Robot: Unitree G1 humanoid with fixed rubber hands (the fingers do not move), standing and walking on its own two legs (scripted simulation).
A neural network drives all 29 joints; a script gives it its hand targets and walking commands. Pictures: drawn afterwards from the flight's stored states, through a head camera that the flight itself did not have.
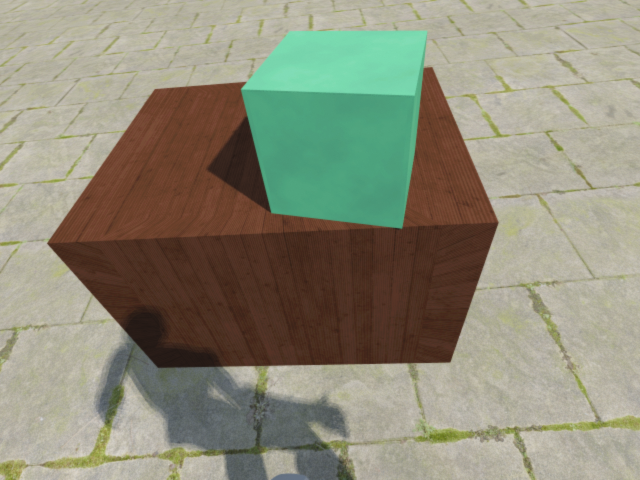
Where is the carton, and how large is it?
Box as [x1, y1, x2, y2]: [241, 31, 426, 228]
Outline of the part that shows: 289,31 241,89 271,212 401,228 414,153 426,31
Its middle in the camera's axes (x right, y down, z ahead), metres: +0.05 -0.24 +0.84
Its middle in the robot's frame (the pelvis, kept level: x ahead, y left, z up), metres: +0.80 +0.01 +0.03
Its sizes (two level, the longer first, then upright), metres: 0.299 0.281 0.297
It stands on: a pedestal, 0.65 m high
